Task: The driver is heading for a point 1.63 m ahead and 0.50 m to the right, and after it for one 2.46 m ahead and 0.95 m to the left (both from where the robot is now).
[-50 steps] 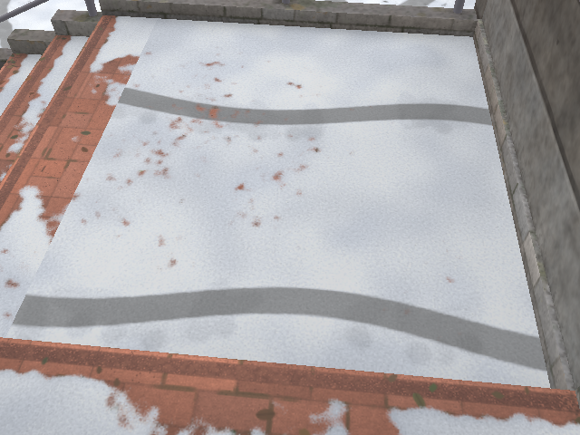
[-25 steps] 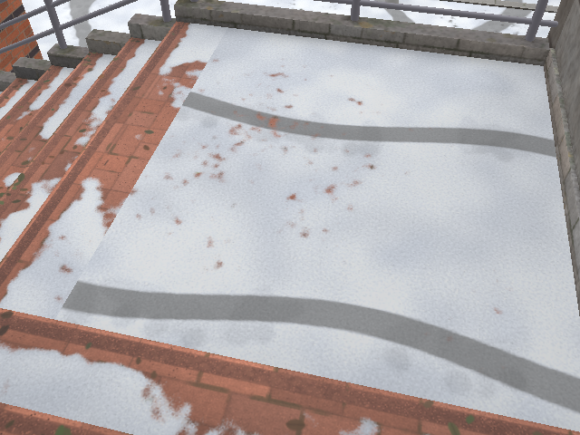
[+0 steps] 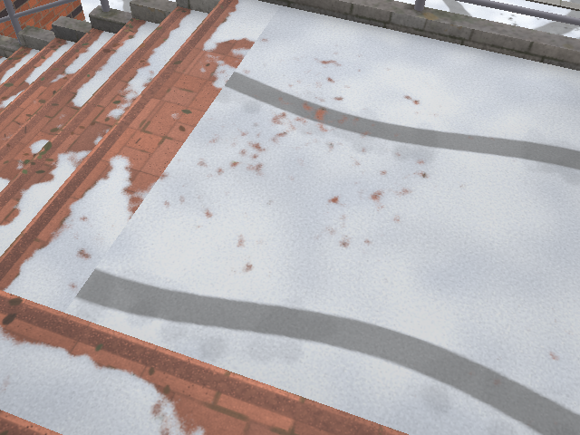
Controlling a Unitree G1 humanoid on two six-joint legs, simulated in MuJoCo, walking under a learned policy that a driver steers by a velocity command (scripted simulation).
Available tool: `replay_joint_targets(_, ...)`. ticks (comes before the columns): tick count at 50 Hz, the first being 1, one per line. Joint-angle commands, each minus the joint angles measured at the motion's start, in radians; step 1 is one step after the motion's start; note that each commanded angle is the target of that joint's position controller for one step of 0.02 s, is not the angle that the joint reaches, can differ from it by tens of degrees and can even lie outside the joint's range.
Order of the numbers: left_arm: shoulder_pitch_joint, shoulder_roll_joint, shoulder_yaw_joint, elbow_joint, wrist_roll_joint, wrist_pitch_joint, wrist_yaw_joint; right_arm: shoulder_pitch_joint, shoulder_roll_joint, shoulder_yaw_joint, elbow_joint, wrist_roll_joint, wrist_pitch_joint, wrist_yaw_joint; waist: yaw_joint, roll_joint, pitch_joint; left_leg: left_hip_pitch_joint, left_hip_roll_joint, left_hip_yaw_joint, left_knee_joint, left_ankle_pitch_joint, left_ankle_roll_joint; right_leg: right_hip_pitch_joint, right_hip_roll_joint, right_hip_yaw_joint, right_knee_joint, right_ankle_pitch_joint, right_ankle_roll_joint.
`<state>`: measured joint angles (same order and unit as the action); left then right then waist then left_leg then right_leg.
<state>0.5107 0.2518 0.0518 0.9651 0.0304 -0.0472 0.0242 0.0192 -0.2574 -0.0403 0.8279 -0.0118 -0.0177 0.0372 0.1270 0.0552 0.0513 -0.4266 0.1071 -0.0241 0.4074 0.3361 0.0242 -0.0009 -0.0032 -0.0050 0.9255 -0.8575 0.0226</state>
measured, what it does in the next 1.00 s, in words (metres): goes down: left foot 0.15 m lower, then right foot 0.15 m lower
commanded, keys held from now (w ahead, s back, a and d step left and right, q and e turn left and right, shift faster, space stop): w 0.68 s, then w+e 0.32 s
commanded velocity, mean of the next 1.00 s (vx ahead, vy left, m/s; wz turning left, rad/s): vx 0.49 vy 0.00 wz -0.08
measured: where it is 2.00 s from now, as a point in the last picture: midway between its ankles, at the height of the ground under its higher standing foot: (373, 276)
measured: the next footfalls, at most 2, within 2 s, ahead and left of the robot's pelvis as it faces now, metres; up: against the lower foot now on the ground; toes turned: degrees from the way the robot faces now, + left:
left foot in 0.02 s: +0.17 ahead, +0.12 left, -0.15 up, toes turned +3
right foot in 0.66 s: +0.51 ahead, -0.08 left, -0.30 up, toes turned -3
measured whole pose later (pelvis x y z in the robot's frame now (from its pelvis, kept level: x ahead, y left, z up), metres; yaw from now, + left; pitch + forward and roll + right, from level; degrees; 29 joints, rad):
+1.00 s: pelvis +0.57 +0.02 -0.24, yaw -7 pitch +1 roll -4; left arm 0.53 0.18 -0.01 1.01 0.08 -0.13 -0.05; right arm 0.03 -0.23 0.04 0.81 -0.11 -0.08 0.06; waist 0.12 0.05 -0.03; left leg -0.69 0.12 -0.10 0.67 0.39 0.01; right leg -0.22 0.13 0.02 0.77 -0.56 -0.08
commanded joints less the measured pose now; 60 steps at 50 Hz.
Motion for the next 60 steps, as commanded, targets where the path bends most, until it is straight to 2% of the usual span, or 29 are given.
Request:
replay_joint_targets(1,0.026,0.151,0.035,0.017,-0.005,0.023,0.025,0.483,-0.142,-0.062,0.151,-0.024,-0.007,-0.030,-0.258,0.028,-0.111,0.599,-0.052,0.108,-0.006,-0.069,0.012,-0.329,-0.047,0.043,0.534,0.732,-0.154)
replay_joint_targets(2,0.305,-0.060,-0.041,0.108,0.123,-0.016,-0.132,0.797,-0.186,-0.046,0.221,-0.124,-0.028,0.031,-0.244,0.296,-0.361,1.097,0.087,-0.102,0.361,0.146,0.196,-0.645,0.095,0.135,0.994,0.076,-0.065)
replay_joint_targets(3,0.247,-0.013,-0.012,0.044,0.059,-0.043,-0.175,0.803,-0.236,-0.054,0.176,-0.140,-0.034,0.063,-0.259,0.197,-0.357,1.032,0.165,-0.226,0.318,0.246,0.246,-0.805,0.130,0.192,1.126,0.109,-0.081)
replay_joint_targets(4,0.020,0.063,-0.015,-0.117,0.021,-0.064,-0.166,0.609,-0.310,-0.065,0.161,-0.092,-0.059,0.087,-0.236,0.260,-0.155,0.854,0.321,-0.607,0.062,-0.480,0.388,-1.203,0.108,0.123,1.185,0.197,-0.062)
replay_joint_targets(5,-0.160,0.119,-0.014,-0.123,0.018,-0.080,-0.126,0.443,-0.153,-0.032,0.139,-0.076,-0.071,0.075,-0.230,-0.009,0.055,0.542,0.233,-0.501,-0.080,-0.911,0.226,-1.179,-0.006,0.123,1.007,0.445,-0.108)
replay_joint_targets(8,-0.071,-0.001,-0.068,-0.096,0.066,-0.047,-0.059,0.192,0.062,0.074,0.086,-0.099,-0.111,0.046,-0.024,-0.014,0.117,-0.112,0.260,-0.509,-0.184,-0.801,0.248,-0.878,-0.188,0.252,0.586,0.836,-0.142)
replay_joint_targets(9,-0.095,0.016,-0.063,-0.086,0.065,-0.034,-0.060,0.151,0.054,0.076,0.078,-0.068,-0.133,0.013,-0.035,-0.016,0.078,-0.189,0.206,-0.405,-0.228,-0.792,0.248,-0.793,-0.171,0.193,0.356,0.911,-0.112)
replay_joint_targets(13,-0.175,0.006,-0.076,-0.103,0.096,-0.033,-0.085,0.398,-0.038,0.059,0.176,-0.103,-0.149,-0.025,-0.103,-0.009,-0.037,-0.043,0.085,-0.212,-0.062,-0.573,0.259,-0.772,-0.120,0.107,0.213,0.987,-0.067)
replay_joint_targets(15,-0.290,0.014,-0.082,-0.128,0.081,-0.045,-0.089,0.548,0.003,0.067,0.228,-0.100,-0.136,-0.044,-0.180,-0.048,-0.024,0.283,0.111,-0.254,0.035,-0.521,0.253,-1.079,-0.134,0.194,-0.022,1.226,-0.045)
replay_joint_targets(20,-0.431,0.018,-0.080,-0.153,0.088,-0.026,-0.103,0.651,0.076,0.104,0.265,-0.102,-0.105,-0.011,-0.198,-0.026,0.063,0.041,0.079,-0.249,0.068,-0.740,0.269,-0.860,-0.089,0.084,-0.128,1.372,-0.075)
replay_joint_targets(21,-0.460,0.038,-0.036,-0.169,-0.032,0.013,-0.078,0.532,-0.051,0.038,0.217,0.089,-0.071,-0.045,-0.163,-0.019,0.024,-0.009,0.028,-0.178,0.106,-0.671,0.187,-0.649,-0.063,0.044,-0.184,1.373,-0.061)
replay_joint_targets(22,-0.515,-0.008,-0.092,-0.198,0.083,-0.015,-0.096,0.626,0.071,0.110,0.255,-0.108,-0.098,-0.015,-0.203,-0.038,0.063,-0.042,0.060,-0.223,0.094,-0.721,0.236,-0.698,-0.080,0.062,-0.116,1.334,-0.065)
replay_joint_targets(29,-0.681,-0.001,-0.081,-0.250,0.064,-0.013,-0.108,0.749,0.058,0.081,0.310,-0.074,-0.091,-0.034,-0.302,-0.018,0.110,0.332,0.041,-0.269,0.290,-0.508,0.213,-0.685,-0.085,0.022,-0.509,1.079,-0.055)
replay_joint_targets(32,-0.457,0.053,-0.053,-0.133,0.056,-0.030,-0.082,0.661,0.000,0.055,0.277,-0.060,-0.073,-0.013,-0.202,-0.081,0.039,0.223,-0.036,-0.170,0.508,-0.307,0.153,-0.243,-0.047,-0.062,-0.645,1.104,-0.079)
replay_joint_targets(34,0.235,0.135,-0.001,0.065,0.056,-0.037,-0.077,0.682,0.035,0.060,0.311,-0.110,-0.055,0.077,0.045,-0.256,-0.249,-0.263,-0.139,-0.027,1.140,-0.555,0.025,0.659,-0.172,0.010,-0.450,1.576,-0.266)
replay_joint_targets(35,0.307,0.225,0.029,0.059,0.052,-0.033,-0.093,0.803,0.101,0.074,0.289,-0.076,-0.066,0.099,0.008,-0.368,-0.523,-0.429,-0.192,-0.007,1.608,-1.177,-0.032,0.957,-0.363,0.205,-0.169,2.046,-0.478)
replay_joint_targets(36,0.302,0.218,0.044,0.068,0.078,-0.027,-0.090,0.554,0.034,0.058,0.154,-0.049,-0.081,0.103,0.092,-0.218,-0.384,-0.776,-0.205,-0.040,1.705,-1.177,-0.049,0.966,-0.406,0.405,-0.275,1.735,-0.498)
replay_joint_targets(38,-0.003,0.138,0.023,0.011,0.049,-0.034,-0.089,0.322,-0.054,0.026,0.054,-0.044,-0.093,0.055,-0.014,0.024,-0.110,-0.795,-0.064,-0.026,1.463,-0.918,-0.016,0.422,-0.378,0.341,-0.501,1.053,-0.407)
replay_joint_targets(40,-0.233,-0.027,-0.042,-0.051,0.065,-0.055,-0.088,0.345,0.044,0.048,0.067,-0.092,-0.085,0.009,-0.184,0.003,0.079,-0.445,0.049,-0.119,1.019,-0.603,0.048,-0.246,-0.275,0.268,-0.607,0.938,-0.379)
replay_joint_targets(42,-0.259,-0.014,-0.041,-0.066,0.011,-0.087,-0.079,0.309,0.071,0.058,0.070,-0.119,-0.068,0.010,-0.167,-0.037,0.054,-0.244,0.043,-0.060,0.639,-0.385,0.044,-0.469,-0.183,0.198,-0.684,0.793,-0.382)
replay_joint_targets(45,-0.214,0.073,-0.025,-0.046,0.052,-0.104,-0.095,0.310,0.087,0.083,0.041,-0.107,-0.060,0.032,-0.201,-0.078,-0.005,0.076,-0.018,0.005,0.615,-0.179,0.023,-0.710,-0.106,0.168,-0.542,0.873,-0.334)
replay_joint_targets(47,-0.122,0.040,-0.034,-0.037,0.045,-0.115,-0.065,0.170,0.017,0.080,-0.003,-0.105,-0.068,0.029,-0.103,-0.030,0.011,-0.224,0.022,-0.106,0.387,0.095,-0.015,-0.420,-0.094,0.255,-0.373,0.674,-0.328)
replay_joint_targets(50,-0.005,0.016,-0.054,-0.011,0.060,-0.093,-0.067,0.029,0.007,0.095,-0.062,-0.088,-0.051,0.008,-0.065,-0.055,0.013,0.037,-0.009,-0.008,0.169,0.127,-0.034,-0.577,-0.048,0.280,-0.263,0.413,-0.278)
replay_joint_targets(53,0.118,0.053,-0.041,0.013,0.035,-0.071,-0.066,-0.094,-0.027,0.097,-0.105,-0.091,-0.042,0.020,0.012,-0.056,0.094,-0.019,-0.011,-0.023,-0.070,0.003,-0.040,-0.372,-0.078,0.421,-0.141,0.358,-0.273)
replay_joint_targets(55,0.100,0.111,-0.028,0.033,0.021,-0.042,-0.075,0.014,-0.077,0.070,-0.065,-0.063,-0.056,0.010,-0.051,-0.035,0.054,0.192,-0.027,0.009,-0.233,0.063,-0.008,-0.317,-0.029,0.408,0.038,0.462,-0.230)
replay_joint_targets(56,0.075,0.037,-0.011,0.032,-0.078,-0.021,-0.019,0.121,-0.144,-0.006,-0.039,0.100,-0.075,-0.020,-0.099,0.019,0.004,0.366,0.000,-0.079,-0.066,0.130,0.015,-0.446,0.055,0.385,0.240,0.515,-0.182)
replay_joint_targets(57,0.116,-0.016,-0.029,0.062,-0.073,-0.028,-0.014,0.421,-0.166,-0.014,0.047,0.088,-0.069,-0.032,-0.212,0.099,-0.174,0.764,0.106,-0.080,0.190,0.506,0.050,-0.712,0.105,0.296,0.571,0.146,-0.128)
replay_joint_targets(58,0.236,-0.066,-0.040,0.063,-0.124,-0.033,-0.011,0.590,-0.197,-0.033,0.097,0.059,-0.054,-0.028,-0.242,0.171,-0.401,1.117,0.299,-0.166,0.382,0.509,0.142,-1.000,0.126,0.251,1.040,-0.090,-0.069)
replay_joint_targets(60,0.037,-0.023,-0.034,-0.097,-0.154,-0.047,0.017,0.574,-0.243,-0.066,0.141,0.077,-0.026,-0.012,-0.241,0.204,-0.423,0.991,0.457,-0.538,0.055,-0.403,0.266,-1.261,0.009,0.109,1.237,0.184,-0.017)
Velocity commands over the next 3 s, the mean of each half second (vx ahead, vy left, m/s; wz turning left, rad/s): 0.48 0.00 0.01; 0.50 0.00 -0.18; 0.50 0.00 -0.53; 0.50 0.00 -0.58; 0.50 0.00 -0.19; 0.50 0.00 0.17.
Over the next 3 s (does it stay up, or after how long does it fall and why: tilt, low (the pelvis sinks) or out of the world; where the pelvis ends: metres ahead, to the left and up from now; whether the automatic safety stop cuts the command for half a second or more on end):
stays up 1.48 -0.51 -0.34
